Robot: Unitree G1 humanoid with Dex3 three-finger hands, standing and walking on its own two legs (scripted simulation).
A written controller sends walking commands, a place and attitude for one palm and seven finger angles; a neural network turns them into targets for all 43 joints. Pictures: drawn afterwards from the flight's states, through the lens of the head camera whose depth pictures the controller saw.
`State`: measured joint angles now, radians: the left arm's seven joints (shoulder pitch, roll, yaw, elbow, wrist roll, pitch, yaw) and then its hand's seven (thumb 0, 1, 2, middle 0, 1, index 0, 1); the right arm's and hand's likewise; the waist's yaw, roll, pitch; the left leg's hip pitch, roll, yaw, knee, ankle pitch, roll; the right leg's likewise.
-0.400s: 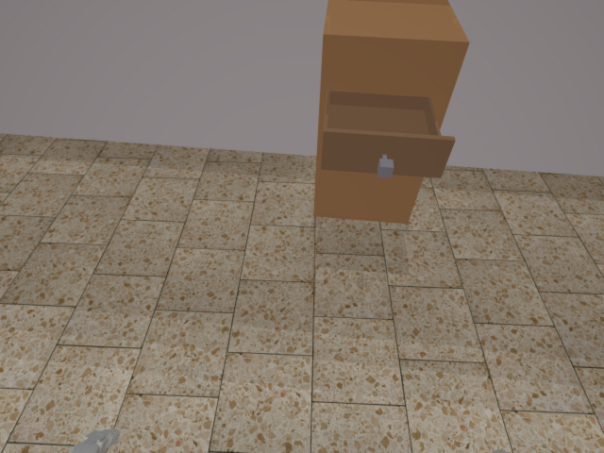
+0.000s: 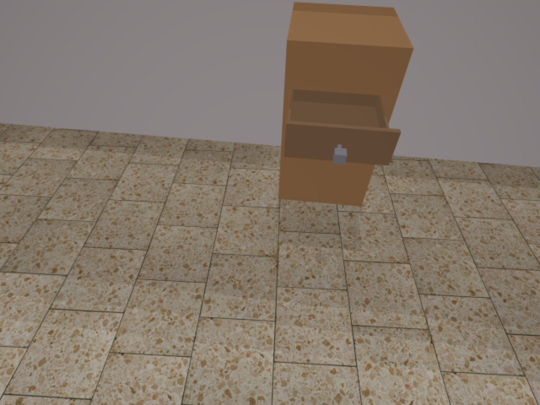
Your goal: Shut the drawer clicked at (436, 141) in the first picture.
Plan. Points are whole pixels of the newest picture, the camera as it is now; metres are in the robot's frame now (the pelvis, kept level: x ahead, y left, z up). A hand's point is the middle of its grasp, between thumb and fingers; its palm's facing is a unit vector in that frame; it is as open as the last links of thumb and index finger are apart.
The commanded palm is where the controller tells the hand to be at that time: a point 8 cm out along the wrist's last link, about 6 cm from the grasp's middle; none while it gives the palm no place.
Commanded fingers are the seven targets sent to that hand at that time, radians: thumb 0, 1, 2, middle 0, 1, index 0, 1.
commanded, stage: stand and wait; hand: left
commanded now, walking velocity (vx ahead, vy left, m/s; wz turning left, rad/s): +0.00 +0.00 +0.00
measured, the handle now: (339, 152) +0.96 -0.19 -0.22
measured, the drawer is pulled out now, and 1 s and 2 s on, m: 0.24 0.24 0.24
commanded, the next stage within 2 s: look at it before walking up in 0.42 s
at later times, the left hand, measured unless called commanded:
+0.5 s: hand out of the picture +0.06 +0.24 -0.15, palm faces -0.02 -0.94 -0.34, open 7.4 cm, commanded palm none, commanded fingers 0.00 0.90 0.90 -0.20 -0.30 -0.20 -0.30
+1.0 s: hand out of the picture +0.04 +0.24 -0.16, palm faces -0.03 -0.94 -0.33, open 7.4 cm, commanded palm none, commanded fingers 0.00 0.90 0.90 -0.20 -0.30 -0.20 -0.30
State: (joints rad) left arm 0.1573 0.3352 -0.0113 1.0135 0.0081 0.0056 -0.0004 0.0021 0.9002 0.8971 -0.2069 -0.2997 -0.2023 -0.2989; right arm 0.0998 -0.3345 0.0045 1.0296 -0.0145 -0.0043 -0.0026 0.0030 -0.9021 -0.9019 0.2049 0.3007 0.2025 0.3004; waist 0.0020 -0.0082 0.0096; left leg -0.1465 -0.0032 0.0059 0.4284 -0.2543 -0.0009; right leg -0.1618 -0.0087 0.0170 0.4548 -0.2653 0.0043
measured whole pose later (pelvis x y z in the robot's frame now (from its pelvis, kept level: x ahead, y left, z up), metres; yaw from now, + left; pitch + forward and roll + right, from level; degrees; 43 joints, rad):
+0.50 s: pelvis -0.02 -0.01 +0.00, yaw +0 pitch -2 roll +0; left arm 0.15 0.34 -0.01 1.08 0.01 0.00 0.00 0.00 0.90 0.90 -0.21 -0.30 -0.20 -0.30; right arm 0.15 -0.33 0.01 1.12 -0.01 -0.01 0.00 0.00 -0.90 -0.90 0.20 0.30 0.20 0.30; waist -0.01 0.00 0.01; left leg -0.15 0.01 0.01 0.38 -0.20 -0.01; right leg -0.16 0.01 0.02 0.40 -0.21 -0.01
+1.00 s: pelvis -0.02 +0.00 +0.00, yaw +0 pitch -1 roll +0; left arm 0.17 0.34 0.00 1.09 0.01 0.00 0.00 0.00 0.90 0.90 -0.21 -0.30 -0.20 -0.30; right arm 0.14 -0.33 0.00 1.12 -0.01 -0.01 0.00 0.00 -0.90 -0.90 0.20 0.30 0.20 0.30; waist 0.00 -0.01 0.02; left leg -0.15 0.01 0.01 0.37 -0.20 -0.01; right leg -0.16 0.00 0.02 0.39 -0.20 0.00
